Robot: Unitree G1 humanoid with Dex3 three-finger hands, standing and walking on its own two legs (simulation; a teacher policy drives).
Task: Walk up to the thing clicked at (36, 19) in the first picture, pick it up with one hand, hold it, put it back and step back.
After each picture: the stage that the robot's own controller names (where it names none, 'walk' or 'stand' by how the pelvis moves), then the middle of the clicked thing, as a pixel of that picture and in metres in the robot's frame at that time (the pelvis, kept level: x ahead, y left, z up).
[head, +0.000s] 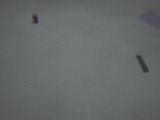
stand; (35, 18) +1.91 +0.64 -0.72
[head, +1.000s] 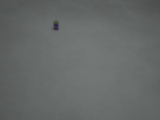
walk; (56, 25) +1.81 +0.27 -0.70
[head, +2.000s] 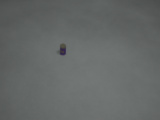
walk; (62, 49) +1.24 +0.14 -0.71
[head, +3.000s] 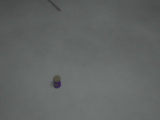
walk; (57, 82) +0.84 +0.18 -0.71
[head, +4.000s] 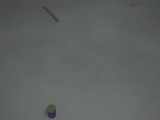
walk; (51, 111) +0.57 +0.18 -0.71
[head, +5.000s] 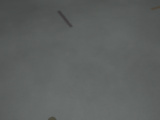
stand; out of the picture +0.47 +0.24 -0.70
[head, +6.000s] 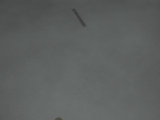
stand; out of the picture +0.46 +0.19 -0.72
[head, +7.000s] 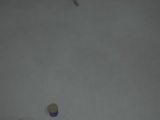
walk; (53, 110) +0.43 +0.17 -0.68
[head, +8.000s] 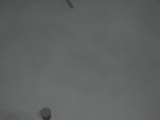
walk; (46, 114) +0.42 +0.17 -0.70
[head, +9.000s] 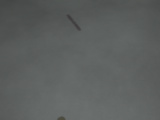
stand; out of the picture +0.50 +0.21 -0.71
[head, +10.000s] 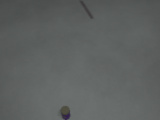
stand; (65, 112) +0.50 +0.16 -0.70
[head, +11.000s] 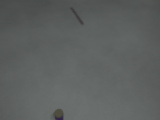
stand; (59, 116) +0.53 +0.16 -0.71
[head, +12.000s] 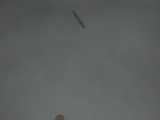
stand; out of the picture +0.51 +0.17 -0.73
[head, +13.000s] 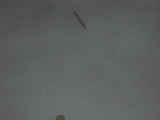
stand; out of the picture +0.50 +0.17 -0.73
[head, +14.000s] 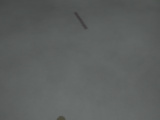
go down; out of the picture +0.50 +0.16 -0.73
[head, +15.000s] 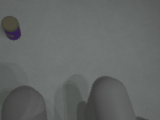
go down; (12, 29) +0.59 +0.20 -0.33
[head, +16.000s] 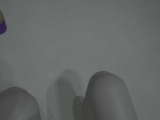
approach; out of the picture +0.58 +0.23 -0.31
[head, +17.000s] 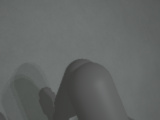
close in; out of the picture +0.57 +0.28 -0.25
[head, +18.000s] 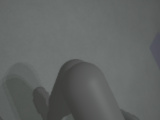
close in; out of the picture +0.56 +0.29 -0.27
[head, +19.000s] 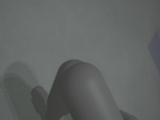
close; out of the picture +0.56 +0.28 -0.27
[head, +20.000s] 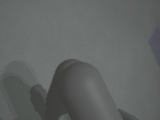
close; out of the picture +0.55 +0.28 -0.27
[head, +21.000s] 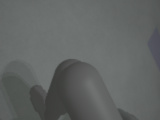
close; out of the picture +0.54 +0.28 -0.27
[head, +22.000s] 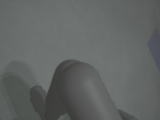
close; out of the picture +0.54 +0.28 -0.27
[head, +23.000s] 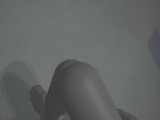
close; out of the picture +0.54 +0.28 -0.27
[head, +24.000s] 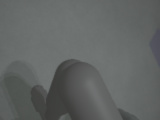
close; out of the picture +0.55 +0.28 -0.27
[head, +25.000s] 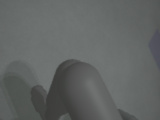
close; out of the picture +0.55 +0.28 -0.27
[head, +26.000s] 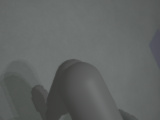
close; out of the picture +0.55 +0.28 -0.27
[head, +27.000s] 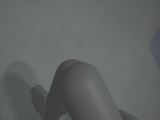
close; out of the picture +0.55 +0.28 -0.27
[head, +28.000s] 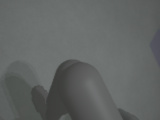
close; out of the picture +0.55 +0.28 -0.27
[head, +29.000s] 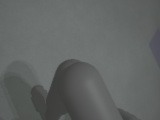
close; out of the picture +0.55 +0.28 -0.27
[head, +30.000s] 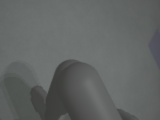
close; out of the picture +0.54 +0.28 -0.27
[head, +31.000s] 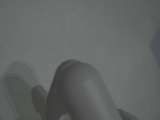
close in; out of the picture +0.54 +0.28 -0.27
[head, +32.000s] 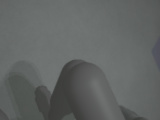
close; out of the picture +0.57 +0.27 -0.27
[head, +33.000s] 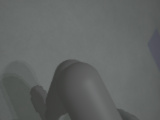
close; out of the picture +0.55 +0.19 -0.30
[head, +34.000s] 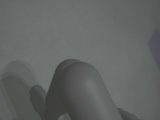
close; out of the picture +0.53 +0.20 -0.30
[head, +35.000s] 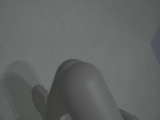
lift; out of the picture +0.52 +0.20 -0.30
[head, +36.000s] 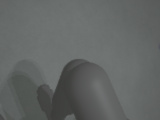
lift; out of the picture +0.51 +0.20 -0.29
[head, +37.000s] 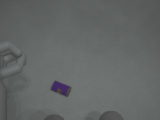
lift; (61, 88) +0.48 +0.10 -0.54
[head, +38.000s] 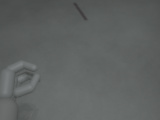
hold; out of the picture +0.42 +0.10 -0.70
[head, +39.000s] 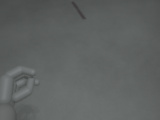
close; out of the picture +0.41 +0.12 -0.70
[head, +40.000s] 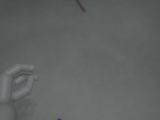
crouch; out of the picture +0.40 +0.12 -0.69
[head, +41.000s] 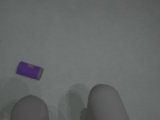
crouch; (30, 70) +0.45 +0.14 -0.41
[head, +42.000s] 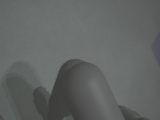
lower; out of the picture +0.42 +0.22 -0.29
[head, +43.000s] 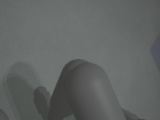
lower; out of the picture +0.41 +0.23 -0.28
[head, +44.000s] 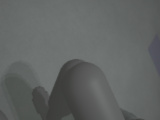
lower; out of the picture +0.40 +0.23 -0.29
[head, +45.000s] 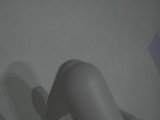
lower; out of the picture +0.39 +0.23 -0.30
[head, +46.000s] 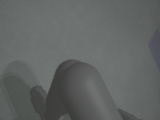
loosen; out of the picture +0.38 +0.23 -0.30
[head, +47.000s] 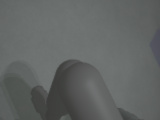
open; out of the picture +0.37 +0.23 -0.30
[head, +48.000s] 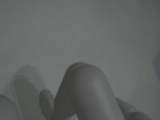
withdraw; out of the picture +0.37 +0.22 -0.30
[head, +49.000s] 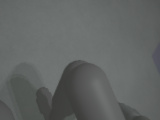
withdraw; out of the picture +0.36 +0.23 -0.30
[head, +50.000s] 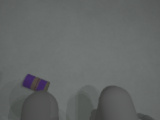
walk; (36, 84) +0.38 +0.18 -0.39
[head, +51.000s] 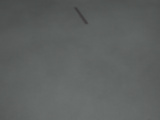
stand; out of the picture +0.29 +0.15 -0.68
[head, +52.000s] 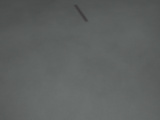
withdraw; out of the picture +0.30 +0.17 -0.69
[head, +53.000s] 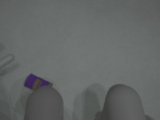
lower; (38, 84) +0.36 +0.18 -0.36
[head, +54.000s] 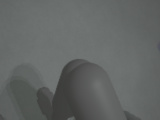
lower; out of the picture +0.33 +0.24 -0.27
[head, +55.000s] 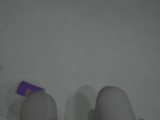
hold; (31, 91) +0.34 +0.20 -0.40
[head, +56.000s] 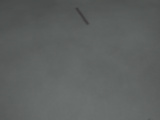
withdraw; out of the picture +0.27 +0.17 -0.68
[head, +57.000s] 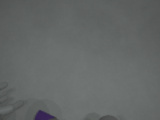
withdraw; (45, 119) +0.29 +0.18 -0.57
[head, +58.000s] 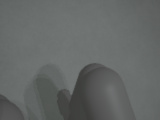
lower; out of the picture +0.31 +0.23 -0.28
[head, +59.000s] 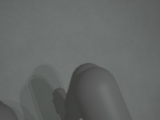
stand; out of the picture +0.29 +0.25 -0.29
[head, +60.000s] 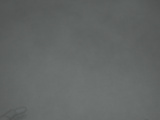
withdraw; out of the picture +0.26 +0.20 -0.61
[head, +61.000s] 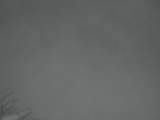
withdraw; out of the picture +0.24 +0.20 -0.64
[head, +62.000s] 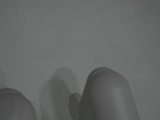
hold; out of the picture +0.29 +0.23 -0.29
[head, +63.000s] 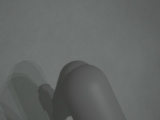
lower; out of the picture +0.25 +0.26 -0.29
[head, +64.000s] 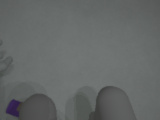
lower; (21, 110) +0.26 +0.23 -0.39
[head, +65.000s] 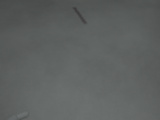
withdraw; out of the picture +0.20 +0.21 -0.68
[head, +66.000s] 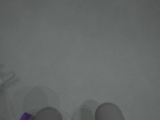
withdraw; out of the picture +0.23 +0.23 -0.51
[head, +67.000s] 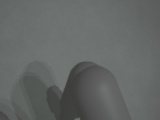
lower; out of the picture +0.22 +0.27 -0.28
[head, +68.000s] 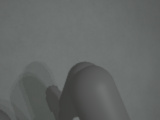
lower; out of the picture +0.21 +0.27 -0.29
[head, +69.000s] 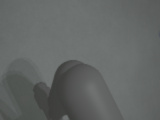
lower; out of the picture +0.19 +0.27 -0.30
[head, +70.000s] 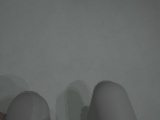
stand; out of the picture +0.21 +0.25 -0.36
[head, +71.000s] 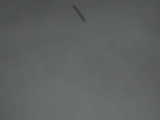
stand; out of the picture +0.16 +0.24 -0.67
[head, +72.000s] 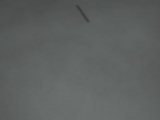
stand; out of the picture +0.14 +0.25 -0.68
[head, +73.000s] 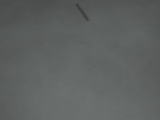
stand; out of the picture +0.13 +0.25 -0.68
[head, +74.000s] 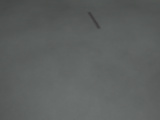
stand; out of the picture +0.14 +0.25 -0.75
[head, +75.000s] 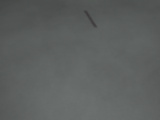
stand; out of the picture +0.12 +0.27 -0.75
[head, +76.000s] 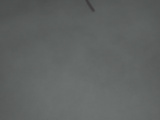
walk; out of the picture +0.12 +0.27 -0.74
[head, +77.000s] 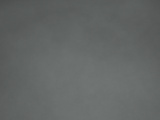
walk; out of the picture +0.31 +0.26 -0.73
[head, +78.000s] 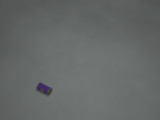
walk; (44, 88) +0.68 +0.29 -0.73
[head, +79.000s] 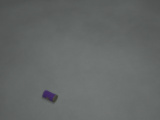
stand; (50, 96) +0.69 +0.29 -0.72
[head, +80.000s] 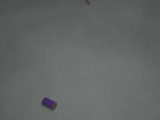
stand; (49, 103) +0.67 +0.30 -0.75
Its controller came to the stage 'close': yes
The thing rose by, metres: 0.01
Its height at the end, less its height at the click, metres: -0.02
